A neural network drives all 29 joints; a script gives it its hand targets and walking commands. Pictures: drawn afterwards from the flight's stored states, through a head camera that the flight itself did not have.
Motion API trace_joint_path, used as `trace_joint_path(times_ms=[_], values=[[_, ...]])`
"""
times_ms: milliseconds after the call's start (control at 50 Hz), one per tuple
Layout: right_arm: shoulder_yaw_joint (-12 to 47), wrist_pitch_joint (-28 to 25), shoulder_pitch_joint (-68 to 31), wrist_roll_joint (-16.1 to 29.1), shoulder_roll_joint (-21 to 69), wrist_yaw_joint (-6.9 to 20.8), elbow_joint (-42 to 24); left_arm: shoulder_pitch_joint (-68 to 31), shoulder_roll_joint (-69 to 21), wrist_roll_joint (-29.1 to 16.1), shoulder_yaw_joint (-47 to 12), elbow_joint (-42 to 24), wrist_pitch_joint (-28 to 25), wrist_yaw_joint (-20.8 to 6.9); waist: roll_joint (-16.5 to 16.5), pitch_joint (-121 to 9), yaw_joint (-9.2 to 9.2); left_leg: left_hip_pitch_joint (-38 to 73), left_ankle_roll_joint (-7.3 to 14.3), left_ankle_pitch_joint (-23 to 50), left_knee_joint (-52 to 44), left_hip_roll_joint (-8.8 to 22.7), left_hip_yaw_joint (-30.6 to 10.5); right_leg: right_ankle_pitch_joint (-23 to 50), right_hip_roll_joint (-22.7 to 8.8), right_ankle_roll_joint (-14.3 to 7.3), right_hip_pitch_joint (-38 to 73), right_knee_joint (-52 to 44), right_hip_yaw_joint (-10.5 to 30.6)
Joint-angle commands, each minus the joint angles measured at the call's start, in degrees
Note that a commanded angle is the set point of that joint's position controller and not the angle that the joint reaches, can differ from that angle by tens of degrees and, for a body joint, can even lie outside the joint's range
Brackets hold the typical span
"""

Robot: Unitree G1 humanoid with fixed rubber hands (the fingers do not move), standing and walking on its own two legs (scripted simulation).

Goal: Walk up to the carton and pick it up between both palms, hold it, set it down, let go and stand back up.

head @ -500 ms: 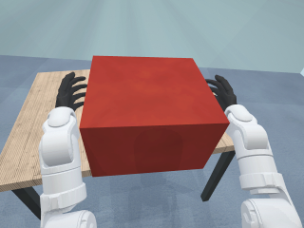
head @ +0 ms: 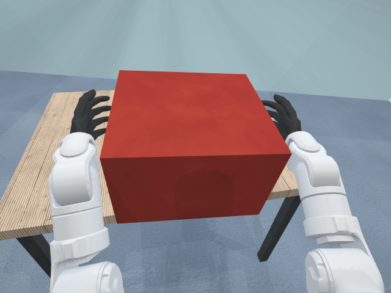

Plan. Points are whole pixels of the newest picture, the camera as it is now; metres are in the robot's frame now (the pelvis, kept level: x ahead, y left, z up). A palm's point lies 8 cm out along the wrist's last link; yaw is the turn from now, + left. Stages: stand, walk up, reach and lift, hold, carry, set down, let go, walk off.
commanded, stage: hold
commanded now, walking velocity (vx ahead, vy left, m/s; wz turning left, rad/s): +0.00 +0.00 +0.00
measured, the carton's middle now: (188, 141) +0.39 +0.02 +0.15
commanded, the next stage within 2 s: set down in 0.80 s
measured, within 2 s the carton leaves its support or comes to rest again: neither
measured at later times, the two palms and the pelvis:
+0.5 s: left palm (88, 132) +0.34 +0.21 +0.20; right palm (286, 134) +0.36 -0.18 +0.19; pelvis +0.01 +0.01 +0.00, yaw +0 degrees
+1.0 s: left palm (90, 126) +0.34 +0.20 +0.22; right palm (289, 133) +0.36 -0.18 +0.19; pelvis +0.02 +0.00 +0.00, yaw +0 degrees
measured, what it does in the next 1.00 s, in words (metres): stands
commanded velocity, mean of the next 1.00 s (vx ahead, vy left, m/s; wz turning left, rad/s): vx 0.00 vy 0.00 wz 0.00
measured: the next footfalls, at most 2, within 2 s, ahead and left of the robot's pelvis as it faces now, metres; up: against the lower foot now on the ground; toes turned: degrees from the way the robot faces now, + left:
none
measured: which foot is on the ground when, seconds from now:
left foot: down 0.00-1.00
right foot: down 0.00-1.00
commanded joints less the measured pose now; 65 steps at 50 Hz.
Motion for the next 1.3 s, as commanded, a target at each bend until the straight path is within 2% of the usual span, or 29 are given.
trace_joint_path(times_ms=[0, 40, 60, 140, 220, 260, 280, 340, 360, 420, 500, 560, 580, 600, 640, 660, 680, 740, 760, 780, 800, 820, 860, 940, 1000, 1080, 1180, 1280], values=[[14.9, -2.4, -34.4, 3.9, 16.9, 5.1, -11.4, -28.0, -17.1, -8.5, -21.2, -4.5, -2.2, -7.1, 2.9, -12.9, -0.19, 10.1, -2.7, 1.5, -0.8, 1.9, -1.2, 0.8, -2.5, -0.8, -6.4, -3.2, -0.1], [14.0, -2.3, -34.2, 3.2, 16.2, 5.1, -10.2, -28.0, -16.8, -8.1, -21.1, -4.0, -2.1, -7.2, 2.8, -13.5, -0.91, 11.4, -2.8, 0.3, -0.6, 1.7, -1.0, -1.3, -2.7, -1.0, -8.1, -3.7, 0.0], [14.0, -2.5, -35.3, 3.2, 16.5, 5.0, -10.0, -28.9, -16.9, -8.3, -20.9, -3.2, -2.3, -7.0, 2.8, -13.3, -0.71, 11.4, -3.1, 0.2, -0.7, 1.9, -1.3, -1.5, -2.7, -1.2, -8.9, -3.7, 0.1], [14.3, -3.1, -35.6, 3.4, 17.3, 5.2, -10.4, -29.7, -18.1, -9.2, -22.3, -4.4, -3.0, -6.8, 3.6, -14.6, -1.38, 11.3, -3.0, 1.3, -0.5, 2.2, -1.6, 0.3, -2.3, -1.2, -8.4, -3.2, -0.3], [14.5, -3.1, -35.1, 3.8, 16.8, 5.3, -10.4, -28.6, -17.7, -8.8, -22.4, -4.8, -2.9, -6.5, 4.5, -14.6, -1.34, 12.3, -3.4, 2.3, -0.7, 2.4, -1.8, 1.3, -2.1, -1.2, -7.7, -3.2, -0.3], [15.1, -3.1, -34.8, 4.1, 17.1, 5.5, -10.2, -27.7, -18.3, -8.5, -21.7, -4.1, -2.5, -6.6, 3.0, -12.9, -0.46, 11.5, -3.2, 3.0, -0.9, 2.4, -1.8, 1.8, -2.2, -1.2, -7.4, -3.2, -0.1], [14.8, -3.0, -34.7, 3.7, 16.9, 5.5, -10.4, -27.7, -18.3, -8.2, -21.8, -4.1, -2.4, -6.7, 3.0, -13.3, -1.1, 11.8, -3.0, 3.0, -0.8, 2.4, -1.8, 1.9, -2.2, -1.1, -6.6, -3.3, -0.1], [15.9, -3.3, -34.6, 4.2, 17.7, 5.5, -12.0, -27.7, -18.6, -8.2, -21.9, -5.6, -2.4, -6.5, 2.6, -14.3, -0.04, 10.9, -3.1, 4.0, -1.2, 2.5, -1.8, 3.4, -1.9, -1.1, -5.1, -2.9, -0.3], [15.6, -3.3, -34.0, 4.2, 17.2, 5.5, -11.8, -27.6, -18.5, -8.3, -22.4, -6.1, -2.5, -6.3, 3.3, -14.7, -0.76, 11.6, -3.3, 4.1, -1.2, 2.6, -1.8, 3.7, -1.9, -1.1, -5.1, -3.0, -0.1], [15.9, -3.3, -34.8, 4.3, 16.9, 5.6, -13.1, -27.5, -18.3, -8.5, -22.8, -6.6, -2.3, -6.1, 3.3, -14.8, -0.37, 13.4, -3.3, 4.9, -1.0, 2.8, -2.0, 3.4, -1.7, -1.2, -6.1, -3.1, -0.4], [16.1, -3.3, -33.0, 4.6, 16.4, 5.5, -14.4, -26.5, -18.6, -9.1, -24.2, -9.5, -2.2, -5.6, 4.6, -16.4, -1.23, 14.2, -3.6, 7.5, -0.5, 2.7, -1.9, 6.3, -1.7, -1.2, -5.7, -2.8, 0.1], [16.5, -2.9, -33.4, 5.0, 16.0, 5.1, -16.2, -26.0, -18.0, -9.7, -24.6, -9.6, -1.7, -5.6, 3.8, -15.9, -1.09, 13.4, -3.5, 8.7, -0.6, 2.8, -2.0, 7.5, -1.6, -1.1, -4.1, -3.0, 0.0], [16.8, -2.6, -33.5, 5.1, 16.2, 5.1, -15.9, -25.7, -18.0, -9.3, -23.7, -9.0, -1.4, -5.7, 3.1, -15.0, -0.45, 13.2, -3.3, 8.0, -0.8, 2.9, -2.0, 7.4, -1.8, -0.9, -4.0, -3.1, 0.0], [16.5, -2.5, -33.3, 4.9, 15.9, 5.0, -16.0, -24.9, -17.9, -9.2, -23.2, -8.2, -1.2, -5.8, 2.5, -14.5, -0.57, 12.8, -3.2, 7.8, -0.9, 2.9, -2.0, 7.1, -1.8, -0.9, -4.0, -3.1, 0.0], [16.7, -2.1, -33.8, 5.0, 16.2, 5.1, -14.6, -26.3, -17.9, -9.2, -22.9, -8.0, -0.8, -6.0, 2.7, -14.1, 0.05, 12.1, -3.2, 6.8, -1.0, 2.9, -1.9, 6.0, -1.8, -1.0, -3.5, -3.2, 0.0], [16.8, -1.9, -33.1, 5.4, 16.0, 5.2, -14.1, -26.0, -18.1, -9.0, -23.2, -8.6, -0.6, -6.0, 3.5, -13.7, -0.44, 11.8, -3.2, 7.3, -0.9, 2.8, -1.8, 6.5, -1.9, -1.1, -3.8, -3.0, 0.5], [16.7, -2.0, -33.6, 5.5, 16.1, 5.1, -15.1, -26.1, -18.4, -9.1, -23.0, -8.9, -0.6, -6.0, 3.0, -14.6, -0.1, 11.6, -3.2, 7.9, -1.0, 2.9, -1.9, 7.1, -1.8, -1.2, -3.3, -3.0, 0.4], [17.5, -1.4, -33.1, 6.3, 16.3, 4.8, -15.9, -25.4, -18.9, -9.5, -23.9, -9.5, -0.4, -6.1, 3.0, -15.5, -0.63, 13.1, -3.4, 10.6, -0.3, 2.6, -2.1, 10.0, -1.7, -0.8, -3.1, -2.7, 0.3], [17.7, -1.2, -32.0, 6.6, 16.1, 4.8, -16.0, -24.7, -18.7, -9.3, -23.5, -10.1, -0.3, -6.2, 3.5, -15.7, -0.3, 13.3, -3.5, 10.7, -0.4, 2.6, -2.1, 10.2, -1.9, -0.8, -2.5, -2.8, 0.3], [17.6, -1.1, -32.5, 6.8, 16.1, 4.6, -16.6, -24.8, -18.7, -9.3, -23.7, -10.6, -0.2, -6.3, 4.1, -15.6, -0.83, 13.0, -3.4, 11.5, -0.3, 2.8, -2.1, 11.0, -2.0, -0.8, -2.3, -2.9, 0.9], [17.3, -3.2, -34.1, 6.8, 17.2, 4.1, -15.6, -26.1, -20.0, -8.0, -24.9, -12.0, -1.3, -7.7, 3.2, -16.9, -2.9, 15.5, -4.1, 12.2, -1.3, 3.2, -2.5, 13.6, -1.3, -0.4, 0.6, -3.8, 0.8], [17.4, -4.7, -33.8, 6.6, 17.1, 3.8, -15.9, -25.8, -20.4, -7.7, -25.1, -13.1, -2.2, -8.6, 4.2, -16.9, -2.98, 17.4, -4.2, 15.1, -1.6, 3.2, -2.8, 16.6, -1.0, -0.3, 1.2, -3.9, 0.7], [17.7, -6.9, -31.7, 6.1, 16.8, 2.9, -15.2, -23.0, -19.5, -6.0, -24.1, -12.9, -3.7, -9.8, 4.1, -15.9, -2.3, 17.3, -4.0, 15.9, -2.3, 2.9, -2.3, 18.1, -1.2, 0.1, 3.0, -4.2, 0.6], [16.5, -10.3, -28.6, 5.1, 14.9, 1.7, -11.6, -19.0, -16.1, -3.8, -20.9, -8.7, -5.9, -10.5, 3.8, -9.1, -1.28, 12.7, -3.5, 8.7, -5.2, 2.6, -1.4, 14.4, -1.9, 0.6, 5.7, -5.3, 0.0], [14.9, -13.3, -29.4, 3.1, 15.2, 1.7, -10.1, -19.5, -14.6, -3.6, -19.4, -4.5, -8.6, -10.1, 2.2, -6.8, -0.95, 8.1, -2.5, 1.3, -6.7, 2.5, -0.9, 9.3, -2.6, 1.1, 6.6, -5.0, -0.2], [13.3, -18.3, -30.3, 0.1, 15.9, 2.7, -8.5, -20.5, -14.3, -3.5, -18.2, -0.8, -13.5, -8.9, 1.5, -8.1, -0.17, 8.5, -2.4, -2.1, -6.4, 2.2, -0.4, 5.5, -2.7, 1.3, 6.1, -4.6, -0.6], [12.3, -24.5, -29.3, -3.4, 17.3, 3.7, -5.0, -21.1, -14.7, -3.7, -19.1, 2.6, -19.8, -6.6, 2.2, -11.1, 0.5, 11.7, -2.7, -1.3, -6.0, 2.5, -0.8, 4.6, -2.7, 1.3, 4.0, -4.3, -1.3], [12.5, -28.8, -27.9, -4.9, 18.3, 3.4, -2.3, -19.9, -16.0, -3.7, -20.2, 5.9, -23.8, -4.8, 2.5, -12.3, 0.62, 13.8, -3.1, 2.4, -4.6, 2.8, -1.6, 6.9, -2.7, 1.4, 4.4, -4.1, -0.9]])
